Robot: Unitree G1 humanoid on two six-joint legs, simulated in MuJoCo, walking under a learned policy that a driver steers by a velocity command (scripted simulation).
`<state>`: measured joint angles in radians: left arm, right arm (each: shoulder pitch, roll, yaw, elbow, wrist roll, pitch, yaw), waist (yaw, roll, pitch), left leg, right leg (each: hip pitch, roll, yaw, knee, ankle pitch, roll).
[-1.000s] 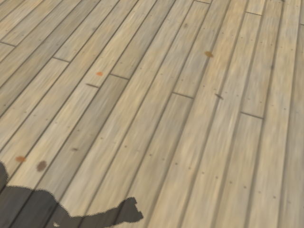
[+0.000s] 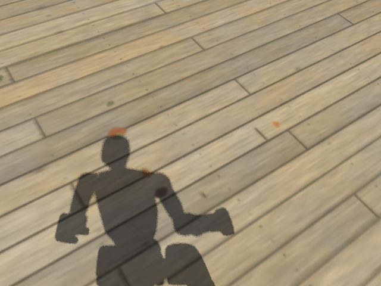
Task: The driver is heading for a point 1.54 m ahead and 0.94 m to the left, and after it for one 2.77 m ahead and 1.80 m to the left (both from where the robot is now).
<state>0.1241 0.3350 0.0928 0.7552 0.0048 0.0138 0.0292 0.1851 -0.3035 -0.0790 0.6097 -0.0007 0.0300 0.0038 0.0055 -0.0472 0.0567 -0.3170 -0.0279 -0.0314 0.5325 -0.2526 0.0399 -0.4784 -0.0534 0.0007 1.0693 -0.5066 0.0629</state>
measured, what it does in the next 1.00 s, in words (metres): steps on the spot, turning left: right foot, then left foot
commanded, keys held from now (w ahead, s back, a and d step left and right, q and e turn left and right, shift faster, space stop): q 0.28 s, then no key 0.72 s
